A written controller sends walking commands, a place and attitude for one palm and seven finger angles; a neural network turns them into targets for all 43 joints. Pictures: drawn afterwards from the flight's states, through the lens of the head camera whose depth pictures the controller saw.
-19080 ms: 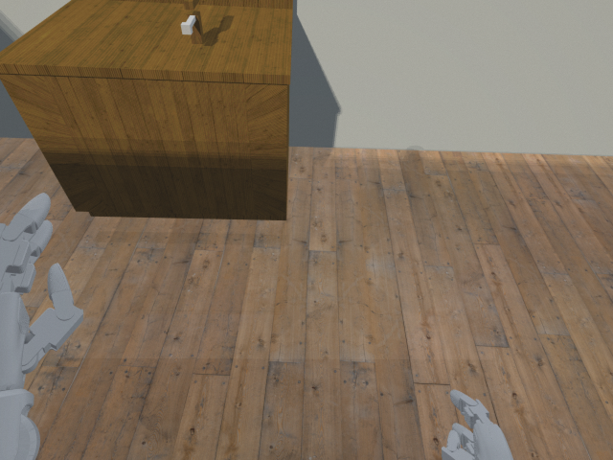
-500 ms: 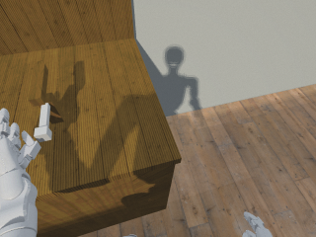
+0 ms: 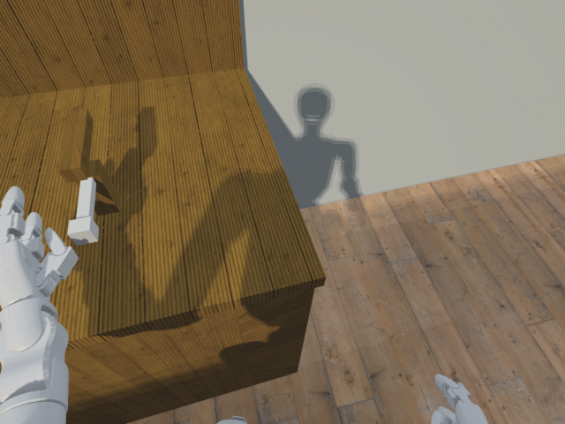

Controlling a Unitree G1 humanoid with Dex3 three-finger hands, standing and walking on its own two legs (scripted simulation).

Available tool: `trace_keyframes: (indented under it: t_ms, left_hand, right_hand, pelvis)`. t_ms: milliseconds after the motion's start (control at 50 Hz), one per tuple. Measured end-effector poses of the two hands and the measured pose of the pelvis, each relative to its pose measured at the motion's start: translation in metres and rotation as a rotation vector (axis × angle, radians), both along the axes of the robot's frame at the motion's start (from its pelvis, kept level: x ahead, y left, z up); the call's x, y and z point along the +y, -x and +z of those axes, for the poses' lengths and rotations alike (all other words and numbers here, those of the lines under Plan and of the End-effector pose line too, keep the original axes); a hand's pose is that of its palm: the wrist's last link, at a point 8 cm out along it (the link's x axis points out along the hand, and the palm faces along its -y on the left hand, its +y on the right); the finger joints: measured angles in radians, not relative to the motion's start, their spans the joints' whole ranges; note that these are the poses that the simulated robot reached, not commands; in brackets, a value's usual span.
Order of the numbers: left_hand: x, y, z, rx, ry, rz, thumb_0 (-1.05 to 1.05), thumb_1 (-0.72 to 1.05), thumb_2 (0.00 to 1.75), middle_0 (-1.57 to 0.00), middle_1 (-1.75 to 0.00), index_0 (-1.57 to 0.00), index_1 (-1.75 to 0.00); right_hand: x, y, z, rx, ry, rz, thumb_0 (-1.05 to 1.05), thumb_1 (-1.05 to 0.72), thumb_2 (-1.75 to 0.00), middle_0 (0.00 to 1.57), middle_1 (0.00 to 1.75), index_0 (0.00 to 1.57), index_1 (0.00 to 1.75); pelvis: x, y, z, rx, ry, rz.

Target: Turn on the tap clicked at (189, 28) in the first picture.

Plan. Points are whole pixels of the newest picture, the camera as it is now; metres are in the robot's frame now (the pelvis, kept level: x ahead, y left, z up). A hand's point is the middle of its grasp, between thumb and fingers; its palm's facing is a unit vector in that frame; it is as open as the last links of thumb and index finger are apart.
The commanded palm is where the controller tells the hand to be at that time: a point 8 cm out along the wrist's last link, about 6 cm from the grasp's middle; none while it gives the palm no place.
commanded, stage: push the lever round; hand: left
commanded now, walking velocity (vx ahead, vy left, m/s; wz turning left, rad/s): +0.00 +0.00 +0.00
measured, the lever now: (83, 231) +0.34 +0.31 +0.08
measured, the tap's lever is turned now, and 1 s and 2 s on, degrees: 0 16 40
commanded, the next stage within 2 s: none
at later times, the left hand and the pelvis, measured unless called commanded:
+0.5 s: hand (85, 255) +0.31 +0.29 +0.07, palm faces +0.57 -0.82 -0.08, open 7.8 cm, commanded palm +0.27 +0.32 +0.07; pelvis +0.00 +0.00 +0.00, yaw +0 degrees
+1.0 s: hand (108, 247) +0.32 +0.27 +0.07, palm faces +0.60 -0.80 -0.06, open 7.8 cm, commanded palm +0.28 +0.30 +0.07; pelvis +0.00 -0.01 +0.00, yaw +0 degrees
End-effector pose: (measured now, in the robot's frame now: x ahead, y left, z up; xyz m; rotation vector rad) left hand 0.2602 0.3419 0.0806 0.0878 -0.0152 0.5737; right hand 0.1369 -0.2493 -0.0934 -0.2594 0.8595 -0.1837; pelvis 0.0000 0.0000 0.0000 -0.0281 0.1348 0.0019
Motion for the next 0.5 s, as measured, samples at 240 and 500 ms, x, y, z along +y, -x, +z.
trace_keyframes:
  t_ms: [240, 500]
  left_hand:
    - [-0.003, 0.004, 0.001, 0.000, -0.006, 0.033, 0.02, 0.90, 0.90, -0.15, -0.15, -0.16, -0.15]
    - [-0.017, -0.001, -0.008, 0.009, -0.001, 0.037, 0.03, 0.91, 0.91, -0.15, -0.15, -0.15, -0.15]
  right_hand:
    - [-0.003, 0.012, 0.000, 0.015, -0.015, -0.018, 0.01, -0.90, -0.90, 0.20, 0.30, 0.20, 0.30]
    - [-0.002, 0.009, -0.003, 0.026, -0.010, -0.005, 0.01, -0.90, -0.90, 0.20, 0.30, 0.20, 0.30]
  pelvis:
    - [0.000, -0.003, 0.001, 0.000, -0.001, -0.012]
    - [-0.002, -0.001, 0.000, 0.002, -0.002, -0.004]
